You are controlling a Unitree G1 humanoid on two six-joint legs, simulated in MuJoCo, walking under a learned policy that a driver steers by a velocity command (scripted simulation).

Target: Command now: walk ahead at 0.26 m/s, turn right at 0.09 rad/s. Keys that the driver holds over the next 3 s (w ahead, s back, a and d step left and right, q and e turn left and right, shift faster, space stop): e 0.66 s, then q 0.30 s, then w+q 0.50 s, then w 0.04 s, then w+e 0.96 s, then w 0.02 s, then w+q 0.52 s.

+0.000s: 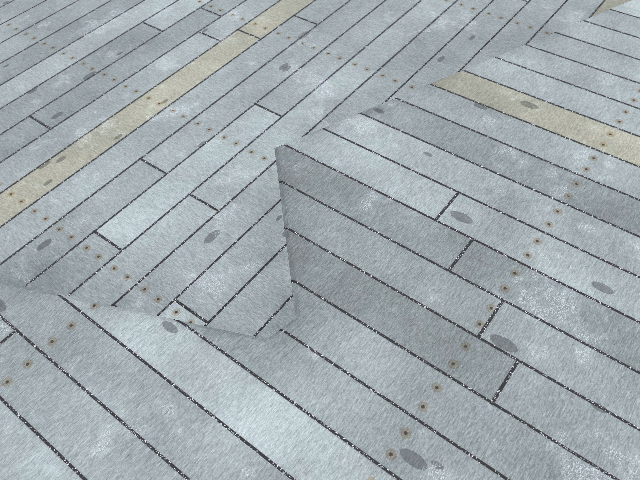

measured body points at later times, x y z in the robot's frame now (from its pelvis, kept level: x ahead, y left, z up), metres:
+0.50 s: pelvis +0.07 +0.02 -0.01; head +0.10 +0.02 +0.44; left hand +0.24 +0.26 -0.14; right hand +0.11 -0.27 -0.13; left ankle +0.15 +0.10 -0.75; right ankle +0.04 -0.09 -0.71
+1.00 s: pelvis +0.05 -0.01 -0.01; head +0.06 -0.01 +0.44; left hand +0.26 +0.18 -0.12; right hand +0.00 -0.27 -0.15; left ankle +0.06 +0.11 -0.72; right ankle +0.03 -0.08 -0.75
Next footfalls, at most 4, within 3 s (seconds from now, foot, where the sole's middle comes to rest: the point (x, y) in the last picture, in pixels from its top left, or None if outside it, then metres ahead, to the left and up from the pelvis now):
0.18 left None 0.19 0.10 -0.78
0.60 right None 0.07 -0.09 -0.78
1.12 left None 0.07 0.09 -0.78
1.56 right None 0.40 -0.13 -0.78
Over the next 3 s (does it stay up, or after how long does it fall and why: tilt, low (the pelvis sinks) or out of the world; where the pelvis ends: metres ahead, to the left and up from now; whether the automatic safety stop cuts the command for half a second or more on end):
stays up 0.94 -0.21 -0.01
